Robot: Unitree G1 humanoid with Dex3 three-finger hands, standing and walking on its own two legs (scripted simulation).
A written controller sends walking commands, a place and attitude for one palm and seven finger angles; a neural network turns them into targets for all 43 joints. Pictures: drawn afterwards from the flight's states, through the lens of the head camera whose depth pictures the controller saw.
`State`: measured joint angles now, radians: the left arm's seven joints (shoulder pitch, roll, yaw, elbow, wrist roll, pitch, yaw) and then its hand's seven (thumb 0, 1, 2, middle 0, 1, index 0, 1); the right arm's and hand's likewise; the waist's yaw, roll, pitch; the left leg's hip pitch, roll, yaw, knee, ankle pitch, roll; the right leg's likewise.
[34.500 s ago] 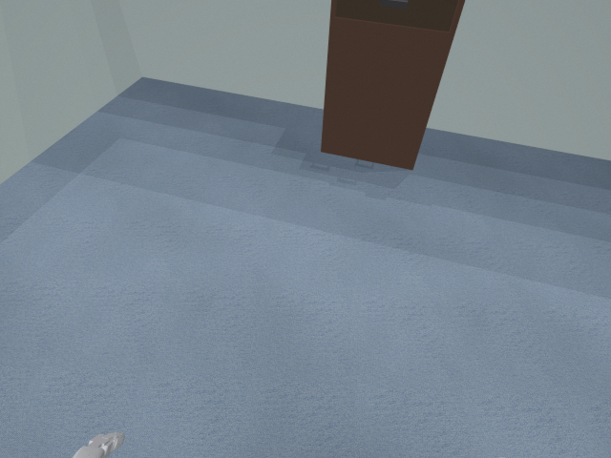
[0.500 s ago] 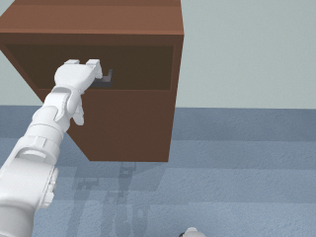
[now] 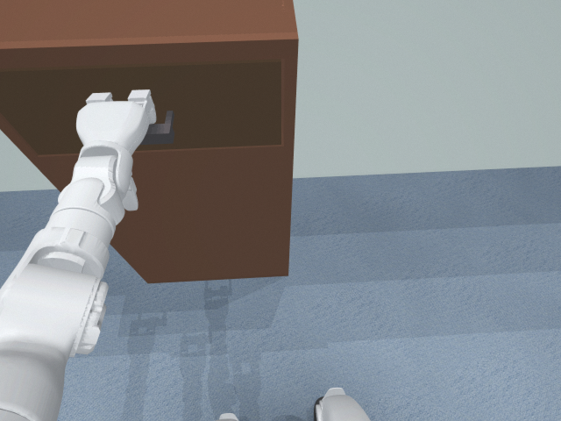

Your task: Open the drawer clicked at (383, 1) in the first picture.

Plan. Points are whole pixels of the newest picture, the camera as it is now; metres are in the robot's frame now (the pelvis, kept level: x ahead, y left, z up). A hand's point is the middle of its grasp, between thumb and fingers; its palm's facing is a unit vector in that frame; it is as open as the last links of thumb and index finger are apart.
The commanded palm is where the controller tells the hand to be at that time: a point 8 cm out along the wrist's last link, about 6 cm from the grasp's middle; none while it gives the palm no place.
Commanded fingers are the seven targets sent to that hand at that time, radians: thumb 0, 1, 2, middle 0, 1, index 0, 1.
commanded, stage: lower the fingers behind the handle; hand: left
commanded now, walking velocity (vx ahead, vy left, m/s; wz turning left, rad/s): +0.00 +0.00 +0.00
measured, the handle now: (142, 125) +0.57 +0.21 +0.06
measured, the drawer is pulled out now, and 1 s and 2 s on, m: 0.00 0.00 0.00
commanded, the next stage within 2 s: lift the fingers back up to retry in 0.36 s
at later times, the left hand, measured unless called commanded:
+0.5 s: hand (127, 154) +0.50 +0.21 +0.07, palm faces -0.01 +0.06 -1.00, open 14.2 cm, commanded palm +0.48 +0.21 +0.09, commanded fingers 0.00 -0.50 0.30 -0.30 -1.20 -0.30 -1.20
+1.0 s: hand (138, 137) +0.51 +0.19 +0.09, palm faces +0.03 -0.01 -1.00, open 13.9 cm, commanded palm +0.48 +0.20 +0.16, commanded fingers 0.00 -0.50 0.30 -0.30 -1.20 -0.30 -1.20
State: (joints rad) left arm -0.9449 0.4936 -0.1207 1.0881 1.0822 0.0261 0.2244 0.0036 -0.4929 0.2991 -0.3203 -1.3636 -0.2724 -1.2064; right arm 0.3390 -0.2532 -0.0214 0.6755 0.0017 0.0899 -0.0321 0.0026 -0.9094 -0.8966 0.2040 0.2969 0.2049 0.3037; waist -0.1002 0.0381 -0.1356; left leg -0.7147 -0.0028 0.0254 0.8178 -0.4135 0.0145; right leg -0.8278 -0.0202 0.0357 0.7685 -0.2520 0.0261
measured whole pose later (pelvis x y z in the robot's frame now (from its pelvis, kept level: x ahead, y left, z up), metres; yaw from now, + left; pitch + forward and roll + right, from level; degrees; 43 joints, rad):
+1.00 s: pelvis +0.02 +0.00 +0.01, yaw +0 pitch +16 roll +0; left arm -0.85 0.46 -0.09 0.93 1.07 -0.08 0.24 0.00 -0.49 0.30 -0.32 -1.23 -0.31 -1.19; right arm 0.35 -0.26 -0.05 0.70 0.00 0.07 -0.04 0.00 -0.91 -0.90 0.20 0.30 0.20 0.30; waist -0.08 0.06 -0.12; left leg -0.60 0.00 0.01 0.73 -0.41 0.02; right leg -0.71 -0.02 0.02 0.68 -0.25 0.03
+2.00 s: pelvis +0.02 -0.01 +0.02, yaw -1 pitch +12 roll +1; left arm -0.78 0.44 -0.05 0.86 1.09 -0.04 0.30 0.00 -0.49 0.30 -0.32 -1.20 -0.32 -1.20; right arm 0.27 -0.25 -0.04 0.72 0.00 0.10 -0.04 0.01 -0.91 -0.90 0.20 0.30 0.20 0.30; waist -0.05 0.06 -0.08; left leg -0.46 0.00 0.03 0.61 -0.35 0.00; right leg -0.60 -0.01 0.04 0.62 -0.22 0.01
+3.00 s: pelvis +0.02 +0.00 +0.02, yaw +0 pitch +16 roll +0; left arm -0.91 0.51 -0.07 1.02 1.10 0.04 0.29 0.00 -0.49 0.30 -0.32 -1.20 -0.31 -1.20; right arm 0.27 -0.27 -0.05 0.71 0.00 0.09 -0.01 0.00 -0.91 -0.90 0.20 0.30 0.20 0.30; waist -0.07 0.04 -0.11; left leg -0.58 0.00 0.01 0.69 -0.39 0.01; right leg -0.69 -0.02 0.02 0.65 -0.24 0.03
